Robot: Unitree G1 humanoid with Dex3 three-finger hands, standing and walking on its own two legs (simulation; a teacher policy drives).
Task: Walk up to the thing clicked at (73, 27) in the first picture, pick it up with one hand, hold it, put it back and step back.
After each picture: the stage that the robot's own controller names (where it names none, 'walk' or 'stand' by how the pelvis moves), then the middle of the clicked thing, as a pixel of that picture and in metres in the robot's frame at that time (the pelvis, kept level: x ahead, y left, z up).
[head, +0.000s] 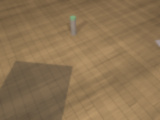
stand; (73, 25) +1.64 +0.07 -0.65
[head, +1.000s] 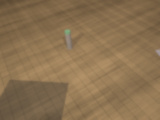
walk; (68, 39) +1.50 +0.23 -0.64
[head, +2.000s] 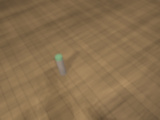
walk; (60, 65) +1.00 +0.28 -0.65
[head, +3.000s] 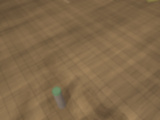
walk; (59, 98) +0.67 +0.25 -0.65
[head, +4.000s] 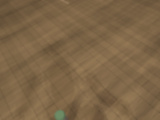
walk; out of the picture +0.44 +0.24 -0.64
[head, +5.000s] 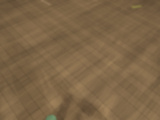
stand; out of the picture +0.42 +0.18 -0.64
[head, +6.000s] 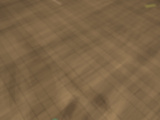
stand; out of the picture +0.39 +0.19 -0.65
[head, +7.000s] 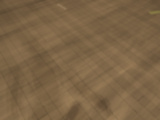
stand; out of the picture +0.38 +0.18 -0.66
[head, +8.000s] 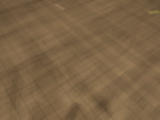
stand; out of the picture +0.35 +0.19 -0.66
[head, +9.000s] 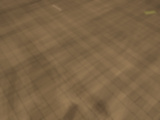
stand; out of the picture +0.35 +0.20 -0.66
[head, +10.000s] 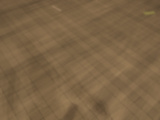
stand; out of the picture +0.35 +0.20 -0.66
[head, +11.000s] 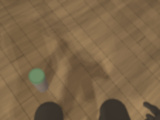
go down; (40, 81) +0.41 +0.19 -0.39
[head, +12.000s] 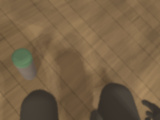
go down; (26, 66) +0.44 +0.20 -0.28
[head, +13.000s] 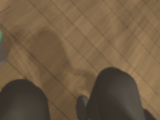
close in; out of the picture +0.44 +0.22 -0.19
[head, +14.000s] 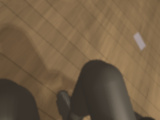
close; out of the picture +0.44 +0.24 -0.16
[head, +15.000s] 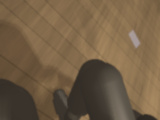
lift; out of the picture +0.42 +0.25 -0.16
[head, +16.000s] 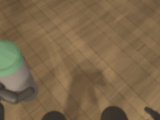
lift; (18, 78) +0.34 +0.18 +0.04
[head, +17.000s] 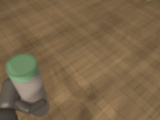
hold; (32, 90) +0.31 +0.16 +0.06
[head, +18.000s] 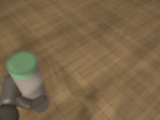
hold; (33, 87) +0.32 +0.16 +0.05
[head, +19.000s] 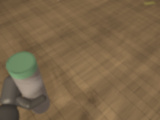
hold; (32, 87) +0.32 +0.16 +0.05
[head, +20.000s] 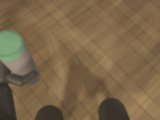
crouch; (21, 63) +0.40 +0.17 -0.02
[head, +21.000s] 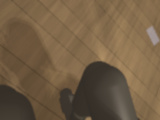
lower; out of the picture +0.44 +0.24 -0.17
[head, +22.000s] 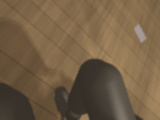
lower; out of the picture +0.44 +0.25 -0.17
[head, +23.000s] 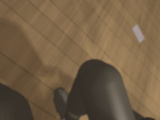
lower; out of the picture +0.45 +0.25 -0.16
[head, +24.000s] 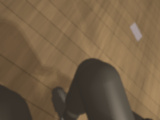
lower; out of the picture +0.45 +0.26 -0.17
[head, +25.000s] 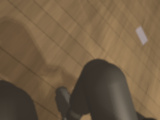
rest; out of the picture +0.44 +0.27 -0.16
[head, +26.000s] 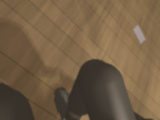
open; out of the picture +0.44 +0.26 -0.17
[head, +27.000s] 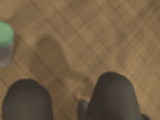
stand; (2, 48) +0.45 +0.23 -0.20
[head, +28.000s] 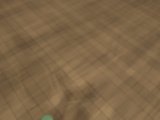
stand; out of the picture +0.38 +0.18 -0.57
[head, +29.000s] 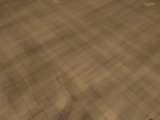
stand; out of the picture +0.38 +0.19 -0.60
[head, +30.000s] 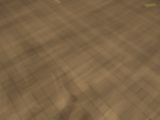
stand; out of the picture +0.38 +0.19 -0.60
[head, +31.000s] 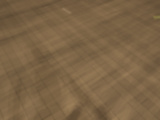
stand; out of the picture +0.40 +0.17 -0.65
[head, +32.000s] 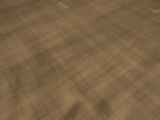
stand; out of the picture +0.37 +0.19 -0.66
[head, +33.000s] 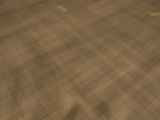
stand; out of the picture +0.37 +0.19 -0.66
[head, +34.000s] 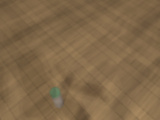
walk; (57, 98) +0.51 +0.19 -0.63
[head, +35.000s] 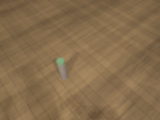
walk; (62, 69) +0.87 +0.25 -0.64
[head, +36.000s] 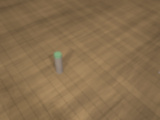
stand; (58, 63) +1.01 +0.19 -0.64
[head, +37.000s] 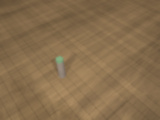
stand; (60, 67) +0.98 +0.20 -0.66
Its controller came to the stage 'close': yes
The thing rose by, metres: 0.68
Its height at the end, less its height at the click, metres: +0.00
